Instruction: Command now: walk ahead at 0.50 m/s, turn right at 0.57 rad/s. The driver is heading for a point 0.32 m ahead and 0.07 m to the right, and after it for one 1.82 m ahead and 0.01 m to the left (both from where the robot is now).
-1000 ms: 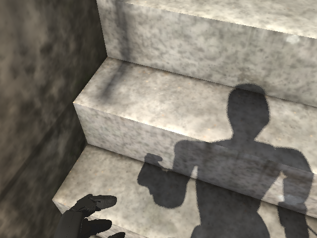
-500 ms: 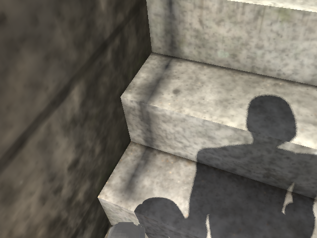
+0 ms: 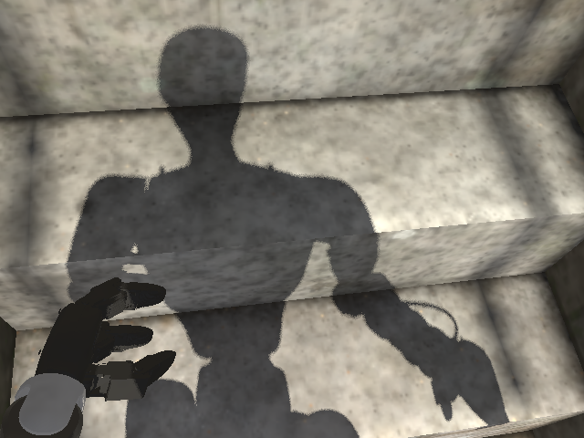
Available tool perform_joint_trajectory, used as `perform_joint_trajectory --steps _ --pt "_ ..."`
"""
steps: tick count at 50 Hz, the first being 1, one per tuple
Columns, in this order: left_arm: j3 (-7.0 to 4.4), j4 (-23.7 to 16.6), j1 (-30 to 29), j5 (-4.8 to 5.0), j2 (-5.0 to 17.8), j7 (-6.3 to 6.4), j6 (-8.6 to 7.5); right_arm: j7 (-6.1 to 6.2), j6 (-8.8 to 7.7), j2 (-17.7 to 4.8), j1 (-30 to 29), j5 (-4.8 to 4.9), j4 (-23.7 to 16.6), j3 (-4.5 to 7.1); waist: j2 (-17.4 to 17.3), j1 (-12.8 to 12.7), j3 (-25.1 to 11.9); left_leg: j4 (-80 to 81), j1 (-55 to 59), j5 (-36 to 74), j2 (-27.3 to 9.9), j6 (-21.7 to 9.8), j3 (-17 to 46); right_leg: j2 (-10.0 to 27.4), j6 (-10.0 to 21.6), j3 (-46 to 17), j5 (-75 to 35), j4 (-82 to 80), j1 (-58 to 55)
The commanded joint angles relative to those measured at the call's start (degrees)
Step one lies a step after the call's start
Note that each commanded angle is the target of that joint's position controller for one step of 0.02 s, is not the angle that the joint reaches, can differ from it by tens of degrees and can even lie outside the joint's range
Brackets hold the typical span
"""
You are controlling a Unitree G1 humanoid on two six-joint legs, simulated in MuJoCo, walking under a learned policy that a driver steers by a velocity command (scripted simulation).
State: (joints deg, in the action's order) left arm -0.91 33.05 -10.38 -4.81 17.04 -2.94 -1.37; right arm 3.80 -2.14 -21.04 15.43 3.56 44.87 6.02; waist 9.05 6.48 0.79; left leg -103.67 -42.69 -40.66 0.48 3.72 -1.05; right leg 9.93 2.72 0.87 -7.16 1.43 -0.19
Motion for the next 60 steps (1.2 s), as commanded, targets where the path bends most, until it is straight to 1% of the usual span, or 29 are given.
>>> perform_joint_trajectory --steps 1,2,3,5,7,8,9,10,12,15,19,23,25,28,29,30,32,33,36,39,45,47,50,52,53,54,55,57,60 --pt "-2.9 26.52 36.86 -3.99 4.34 0.66 0.29 -0.71 -6.57 13.78 -18.81 2.61 -19.17 -8.08 15.47 -8.49 1.61 -62.77 -83.27 -49.28 11.03 -0.42 -6.44 14.1 4.51 1.68 -124.67 30.92 -57.29" --pt "-3.2 24.22 29.26 -3.05 3.67 1.72 0.85 -2.19 -7.76 14.02 -17.51 2.12 -21.44 -10.4 6.88 -6.77 -6.48 -50.46 -77.85 -40.69 4.96 -1.67 -5.18 11.0 2.53 3.86 -106.71 31.71 -53.94" --pt "-3.93 25.05 37.76 -2.26 4.23 3.01 1.61 -3.74 -8.86 12.99 -26.91 -2.69 -21.78 -12.11 1.14 -15.17 -16.55 -36.61 -63.07 -35.38 3.34 -2.02 -15.88 4.95 2.98 -1.46 -133.29 42.1 -56.81" --pt "-6.31 10.03 6.4 4.68 16.68 6.45 4.24 -6.22 -7.9 5.65 -9.79 -5.72 -22.57 -12.3 -2.98 1.22 -36.26 32.37 -6.42 -4.32 -5.83 -4.83 -0.23 3.12 3.1 -3.17 -107.08 39.16 -28.53" --pt "-7.56 7.92 1.56 6.62 20.77 4.46 3.98 -4.93 -3.76 -0.79 9.28 -5.52 -13.47 -7.27 -4.1 11.96 -36.28 55.1 30.92 17.78 -3.0 -6.79 5.4 6.38 6.73 -10.32 -80.09 37.85 -11.23" --pt "-6.19 9.6 1.41 6.85 16.31 4.16 3.76 -3.51 -1.59 0.99 18.22 -5.9 -7.82 -5.74 -5.97 15.02 -29.49 66.21 42.21 7.11 -5.17 -11.28 15.43 3.77 4.59 -14.27 -41.96 47.65 3.39" --pt "-4.76 9.72 7.3 6.41 5.81 1.68 1.14 -2.55 -2.16 -7.11 20.56 -8.6 -3.25 -3.62 -41.2 6.0 -34.49 51.75 60.55 68.36 -14.81 -12.82 25.04 -9.03 -3.31 -14.68 18.05 66.64 20.13" --pt "-5.84 13.31 14.68 7.64 8.26 -0.66 -1.38 -1.09 -2.57 -4.04 15.28 -8.62 -6.26 -2.37 -35.34 4.1 -41.27 51.65 68.77 77.03 -17.98 -18.33 29.63 -13.55 -7.1 -18.39 23.81 87.49 28.13" --pt "-7.91 10.44 11.36 7.96 8.54 -0.2 -0.18 1.81 -2.81 -4.02 1.02 -4.49 -9.08 0.28 -20.48 -3.77 -27.17 55.53 61.92 54.42 -23.61 -14.98 30.81 -15.39 -8.96 -15.75 28.47 106.32 46.08" --pt "-5.34 5.43 6.97 3.01 4.31 1.49 3.44 3.51 -2.96 4.91 0.98 -4.52 -6.75 -1.48 -8.92 -2.03 2.8 68.11 30.31 20.71 -27.93 -9.58 22.98 -11.89 -5.64 -9.2 28.35 118.92 52.04" --pt "-4.43 3.19 17.1 4.29 4.21 3.85 6.08 2.83 0.26 7.42 -5.04 -7.04 -6.8 -3.42 -12.39 -11.02 14.99 80.72 13.96 27.87 -25.73 -7.29 0.5 -10.3 -4.36 -7.32 25.27 109.2 47.73" --pt "-5.96 4.86 33.54 7.68 4.88 5.07 4.1 2.02 2.91 -1.41 -16.19 -9.18 -10.27 -1.59 -19.31 -22.02 4.68 79.97 11.43 54.45 -15.47 -7.48 -17.35 -11.79 -4.45 8.47 17.81 76.25 20.52" --pt "-6.72 5.08 42.16 4.51 5.76 4.46 2.95 0.18 2.67 -5.94 -21.0 -9.01 -11.85 -1.38 -17.49 -25.22 -3.86 68.55 24.18 79.88 -17.18 -8.81 -15.48 -9.36 1.95 7.41 18.59 68.96 16.58" --pt "-7.2 10.53 50.43 2.98 5.42 1.93 -0.28 -0.52 1.94 7.3 -28.94 -2.99 -15.81 -6.74 -5.36 -25.75 -0.18 22.5 34.07 50.48 -4.45 -7.96 -14.29 -10.74 12.01 3.61 -15.83 9.58 14.96" --pt "-5.8 10.2 42.25 2.07 2.97 1.63 -0.7 -0.44 0.68 13.95 -24.17 -1.99 -14.72 -7.94 4.13 -17.97 6.3 -8.34 13.17 14.29 -0.4 -7.66 -10.25 -7.83 14.06 -2.05 -17.03 16.01 14.06" --pt "-3.22 8.27 37.17 -1.29 3.14 1.03 -2.87 -0.51 -2.07 18.96 -15.81 -0.95 -19.01 -9.51 6.68 -4.41 4.05 -28.61 1.2 13.92 5.73 -5.68 -0.84 -4.62 15.01 -21.64 -45.52 33.52 16.06" --pt "-4.72 11.39 46.98 2.99 6.2 0.64 -2.16 -3.85 -6.18 14.35 -3.47 -5.26 -13.68 -8.95 -10.81 -4.69 -8.06 -23.77 -13.62 21.41 4.34 -4.86 6.22 2.38 15.79 -33.68 -9.83 25.48 4.75" --pt "-4.29 12.41 45.64 4.41 6.86 1.08 -2.35 -4.49 -5.42 13.88 -7.02 -5.84 -15.09 -8.99 -10.41 -4.19 -7.79 -22.33 -16.39 22.15 2.13 -5.3 5.52 3.63 15.31 -36.2 3.7 22.97 6.71" --pt "-2.62 13.08 42.92 2.03 2.37 3.79 -5.27 -4.15 -1.61 11.73 -21.55 -2.3 -19.37 -9.02 -10.19 -7.1 -4.17 -33.77 -26.49 21.8 2.21 -6.42 9.01 8.81 15.97 -36.68 21.0 18.08 10.81" --pt "-1.77 17.46 47.79 0.46 -0.98 4.41 -3.89 -3.68 -0.9 16.17 -24.48 -2.34 -18.12 -10.3 -10.19 -9.52 -1.26 -42.45 -40.39 27.46 4.79 -8.48 14.25 9.4 12.72 -27.89 19.18 17.65 8.95" --pt "-1.77 17.76 49.15 3.57 -1.02 7.99 1.63 -5.1 0.21 22.65 -41.03 -1.3 -19.59 -12.88 -1.31 -13.65 1.5 -8.95 -33.72 18.88 0.43 -5.71 -1.98 5.65 6.96 -11.98 18.95 0.58 24.39" --pt "-1.81 20.47 50.73 4.95 -0.64 8.24 3.15 -5.02 1.0 23.9 -39.84 -0.68 -18.59 -13.24 0.96 -12.27 -1.97 4.75 -17.66 7.65 1.48 -7.76 -10.65 2.76 6.7 -1.58 -5.81 -0.58 20.52" --pt "-3.62 20.26 46.72 5.5 8.25 6.65 1.24 -4.8 1.27 15.17 -19.8 -5.21 -11.28 -9.53 10.96 -6.58 -16.83 16.0 0.66 -8.37 8.07 -9.53 -12.08 6.72 12.86 4.43 -86.08 14.67 0.56" --pt "-3.82 18.88 40.05 7.45 7.68 6.81 0.54 -5.16 1.81 11.31 -12.44 -4.36 -10.15 -8.04 11.4 -1.87 -19.67 37.48 3.99 -6.23 11.01 -11.5 -7.41 9.93 13.78 5.4 -100.56 28.2 -10.6" --pt "-4.99 15.35 32.44 7.38 10.05 6.43 1.59 -3.81 3.07 8.84 -8.17 -5.59 -9.91 -7.01 5.56 1.19 -19.38 49.04 8.17 -2.71 6.48 -12.56 5.48 10.5 10.73 2.84 -87.0 36.02 -7.88" --pt "-5.05 10.58 29.27 5.51 9.29 5.78 2.02 -2.38 3.95 3.68 -4.88 -6.84 -9.02 -5.03 -12.71 1.5 -20.34 58.28 16.58 -14.02 0.08 -18.05 25.23 1.04 9.77 6.79 -62.02 49.91 12.49" --pt "-4.24 9.71 21.76 3.68 4.62 3.93 0.51 -0.43 4.99 0.81 -0.76 -6.96 -6.03 -3.26 -29.52 4.83 -16.86 75.27 22.17 -10.7 -10.9 -25.66 50.25 -9.57 5.5 3.39 3.65 84.53 32.42" --pt "1.23 -1.88 6.3 4.99 -8.24 1.16 -3.0 0.19 2.12 5.62 -1.65 -5.9 -4.49 -5.05 -17.51 2.07 -4.38 70.3 14.0 4.33 -11.4 -21.14 45.63 -13.75 0.03 -8.1 31.55 130.17 59.33" --pt "1.23 2.58 19.96 3.52 -6.89 2.6 -0.6 -3.37 -0.53 7.12 -0.89 -4.32 1.4 -3.27 -7.7 -5.23 1.06 70.46 15.69 12.59 -5.57 -15.4 31.78 -13.09 -1.91 -3.93 32.21 132.71 60.03"
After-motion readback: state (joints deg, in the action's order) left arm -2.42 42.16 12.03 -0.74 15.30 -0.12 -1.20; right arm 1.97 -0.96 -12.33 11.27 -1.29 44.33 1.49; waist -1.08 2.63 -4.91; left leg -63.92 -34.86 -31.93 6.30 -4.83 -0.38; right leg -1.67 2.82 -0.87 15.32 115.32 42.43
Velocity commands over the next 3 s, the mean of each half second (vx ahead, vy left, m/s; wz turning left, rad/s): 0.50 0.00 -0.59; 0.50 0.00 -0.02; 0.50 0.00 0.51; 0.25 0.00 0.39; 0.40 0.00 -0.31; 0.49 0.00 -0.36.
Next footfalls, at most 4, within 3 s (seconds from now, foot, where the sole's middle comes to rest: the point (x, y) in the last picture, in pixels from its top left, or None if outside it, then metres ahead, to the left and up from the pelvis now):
0.16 left None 0.02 0.11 -0.60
0.56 right None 0.15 -0.18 -0.60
1.04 left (269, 419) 0.29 0.00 -0.39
1.46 right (438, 360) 0.36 -0.27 -0.39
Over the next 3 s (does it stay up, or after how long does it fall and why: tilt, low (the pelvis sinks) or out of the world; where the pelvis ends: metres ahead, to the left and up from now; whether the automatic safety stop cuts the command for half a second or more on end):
stays up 0.75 -0.13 0.82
